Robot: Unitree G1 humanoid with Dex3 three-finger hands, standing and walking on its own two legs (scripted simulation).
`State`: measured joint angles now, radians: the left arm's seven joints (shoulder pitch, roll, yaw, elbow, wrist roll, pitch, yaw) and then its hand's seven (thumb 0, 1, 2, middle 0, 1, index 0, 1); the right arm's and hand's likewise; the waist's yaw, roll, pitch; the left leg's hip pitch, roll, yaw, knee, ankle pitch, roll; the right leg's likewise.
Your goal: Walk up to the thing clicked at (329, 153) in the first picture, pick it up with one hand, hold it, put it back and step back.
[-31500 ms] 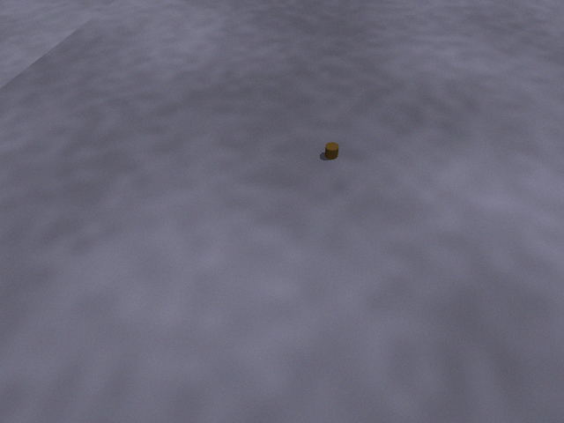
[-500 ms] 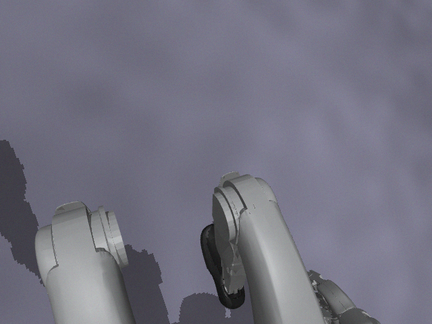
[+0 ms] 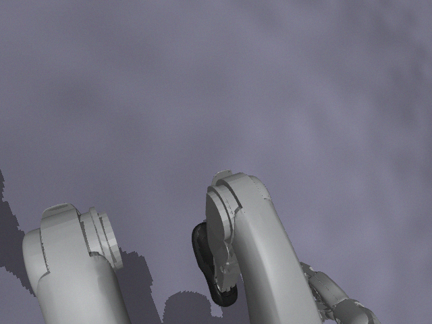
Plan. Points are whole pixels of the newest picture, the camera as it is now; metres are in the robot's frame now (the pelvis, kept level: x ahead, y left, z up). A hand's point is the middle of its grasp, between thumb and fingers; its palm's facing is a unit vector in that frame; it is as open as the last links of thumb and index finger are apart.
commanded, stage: rest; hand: left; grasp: from above
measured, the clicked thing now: out of the picture +0.41 +0.40 -0.26
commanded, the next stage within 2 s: open in 0.44 s
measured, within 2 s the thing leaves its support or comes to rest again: rests again in 0.42 s
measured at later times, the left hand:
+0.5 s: hand out of the picture +0.40 +0.38 -0.24, palm faces -0.44 -0.18 -0.88, open 7.9 cm
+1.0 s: hand out of the picture +0.40 +0.38 -0.24, palm faces -0.44 -0.18 -0.88, open 12.4 cm
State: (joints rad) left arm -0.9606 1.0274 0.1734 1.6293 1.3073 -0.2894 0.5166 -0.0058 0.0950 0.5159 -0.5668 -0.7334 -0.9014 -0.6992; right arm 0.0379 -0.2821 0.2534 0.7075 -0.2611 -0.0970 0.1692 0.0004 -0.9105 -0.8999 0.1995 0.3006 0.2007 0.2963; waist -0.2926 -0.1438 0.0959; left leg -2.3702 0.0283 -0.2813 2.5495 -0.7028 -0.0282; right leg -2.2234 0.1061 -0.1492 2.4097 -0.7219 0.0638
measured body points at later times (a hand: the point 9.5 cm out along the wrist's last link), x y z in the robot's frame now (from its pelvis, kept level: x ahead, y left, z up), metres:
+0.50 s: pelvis +0.00 +0.00 +0.00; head +0.25 +0.15 +0.33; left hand +0.42 +0.39 -0.19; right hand +0.09 -0.25 -0.07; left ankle +0.06 +0.13 -0.27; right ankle +0.10 -0.12 -0.27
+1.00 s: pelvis +0.00 +0.00 +0.00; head +0.25 +0.16 +0.33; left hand +0.42 +0.39 -0.19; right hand +0.10 -0.25 -0.06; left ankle +0.06 +0.13 -0.27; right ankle +0.10 -0.12 -0.27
